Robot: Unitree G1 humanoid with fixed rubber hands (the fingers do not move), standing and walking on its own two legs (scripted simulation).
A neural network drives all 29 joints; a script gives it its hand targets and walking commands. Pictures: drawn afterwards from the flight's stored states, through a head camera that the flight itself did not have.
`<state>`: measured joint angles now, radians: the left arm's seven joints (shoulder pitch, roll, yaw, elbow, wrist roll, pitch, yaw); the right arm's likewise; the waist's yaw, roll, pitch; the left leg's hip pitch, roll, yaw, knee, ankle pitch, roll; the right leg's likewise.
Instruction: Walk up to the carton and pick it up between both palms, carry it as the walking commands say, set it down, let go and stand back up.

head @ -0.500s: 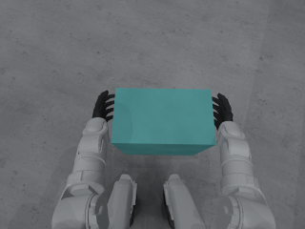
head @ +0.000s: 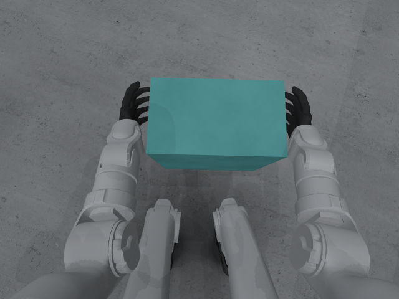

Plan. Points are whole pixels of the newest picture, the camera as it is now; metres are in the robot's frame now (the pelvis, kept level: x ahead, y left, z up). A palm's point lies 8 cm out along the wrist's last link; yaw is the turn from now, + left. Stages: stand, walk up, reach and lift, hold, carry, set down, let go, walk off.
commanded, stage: set down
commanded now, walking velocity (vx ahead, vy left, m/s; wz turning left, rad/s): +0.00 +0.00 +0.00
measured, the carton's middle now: (212, 134) +0.44 -0.04 -0.16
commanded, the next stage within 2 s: none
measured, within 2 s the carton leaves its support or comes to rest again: neither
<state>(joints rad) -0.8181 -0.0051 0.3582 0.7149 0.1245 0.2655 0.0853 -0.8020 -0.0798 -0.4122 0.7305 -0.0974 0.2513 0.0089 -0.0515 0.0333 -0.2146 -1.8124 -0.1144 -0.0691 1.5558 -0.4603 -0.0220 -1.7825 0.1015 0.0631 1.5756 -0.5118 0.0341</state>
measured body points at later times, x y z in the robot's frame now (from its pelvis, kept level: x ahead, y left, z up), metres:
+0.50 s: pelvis -0.01 -0.01 -0.07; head +0.27 -0.02 +0.28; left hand +0.48 +0.12 -0.18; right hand +0.46 -0.22 -0.18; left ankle +0.10 +0.11 -0.52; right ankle +0.08 -0.12 -0.52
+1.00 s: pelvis -0.02 -0.01 -0.14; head +0.30 -0.02 +0.18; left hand +0.50 +0.12 -0.28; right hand +0.48 -0.23 -0.27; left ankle +0.10 +0.11 -0.52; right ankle +0.08 -0.12 -0.52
